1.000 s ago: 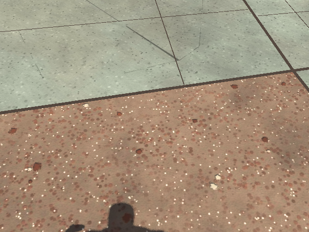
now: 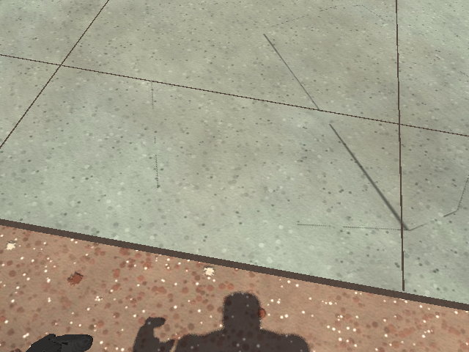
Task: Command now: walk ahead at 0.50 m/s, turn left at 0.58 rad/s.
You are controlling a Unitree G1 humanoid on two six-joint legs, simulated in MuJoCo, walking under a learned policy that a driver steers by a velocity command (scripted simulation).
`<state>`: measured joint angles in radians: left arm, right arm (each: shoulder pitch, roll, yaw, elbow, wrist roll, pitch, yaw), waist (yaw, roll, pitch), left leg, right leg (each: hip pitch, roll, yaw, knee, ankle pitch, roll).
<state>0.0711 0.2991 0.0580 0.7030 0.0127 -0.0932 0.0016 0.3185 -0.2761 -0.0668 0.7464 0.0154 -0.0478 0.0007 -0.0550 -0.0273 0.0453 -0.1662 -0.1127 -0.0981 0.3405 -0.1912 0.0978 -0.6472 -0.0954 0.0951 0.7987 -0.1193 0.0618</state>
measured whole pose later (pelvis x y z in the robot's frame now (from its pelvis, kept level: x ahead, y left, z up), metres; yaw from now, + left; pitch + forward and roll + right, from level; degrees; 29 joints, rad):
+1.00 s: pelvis +0.46 +0.01 -0.01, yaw -5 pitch +1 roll +2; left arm 0.20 0.31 0.07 0.73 -0.01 0.06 0.01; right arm 0.12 -0.28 -0.06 0.78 -0.01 -0.02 -0.02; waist -0.01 -0.02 0.06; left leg -0.28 0.04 0.17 0.41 -0.14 0.02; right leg -0.53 -0.08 -0.01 0.86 -0.31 0.05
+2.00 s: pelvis +0.51 -0.01 -0.01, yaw -24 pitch +0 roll +0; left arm 0.28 0.26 0.05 0.75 0.01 -0.01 0.03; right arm 0.19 -0.28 -0.04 0.87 0.03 -0.02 0.01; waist 0.00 0.02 0.00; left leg -0.35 -0.01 -0.02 0.81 -0.46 0.03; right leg -0.15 -0.01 0.02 0.47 -0.33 -0.01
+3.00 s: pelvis +1.02 -0.06 +0.00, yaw -7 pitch +1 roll -1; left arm 0.33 0.27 0.05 0.76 -0.01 -0.08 -0.02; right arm 0.19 -0.30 -0.03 0.71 -0.01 -0.09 0.01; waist 0.04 0.03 0.04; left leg -0.57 0.06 -0.07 0.98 -0.30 -0.02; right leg -0.20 0.11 0.06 0.33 -0.15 -0.08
